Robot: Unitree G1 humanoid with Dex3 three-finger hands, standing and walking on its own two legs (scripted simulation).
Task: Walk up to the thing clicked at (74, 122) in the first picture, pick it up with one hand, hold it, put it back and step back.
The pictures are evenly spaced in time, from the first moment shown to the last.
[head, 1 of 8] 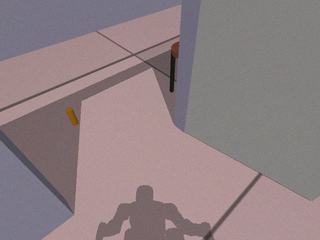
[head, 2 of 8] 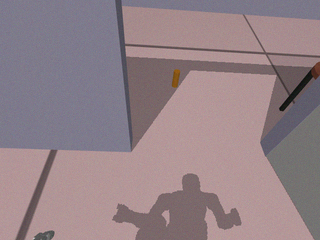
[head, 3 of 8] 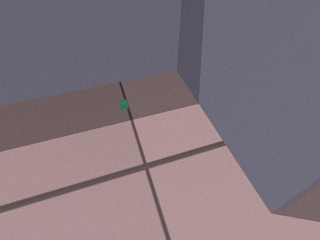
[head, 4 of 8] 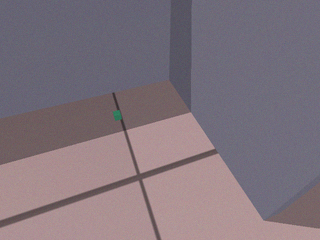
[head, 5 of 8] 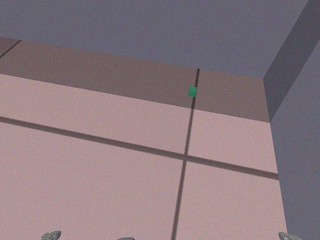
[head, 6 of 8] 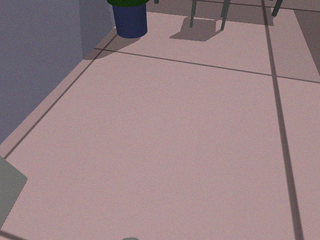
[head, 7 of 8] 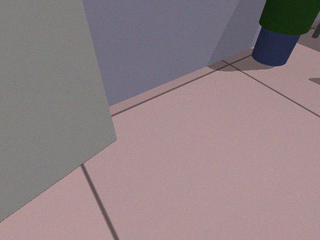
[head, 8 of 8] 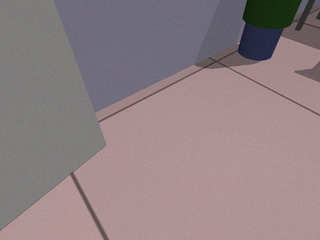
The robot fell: no
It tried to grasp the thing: no
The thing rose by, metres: 0.00
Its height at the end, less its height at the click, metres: +0.00
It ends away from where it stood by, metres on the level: 0.00
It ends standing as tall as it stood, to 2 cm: yes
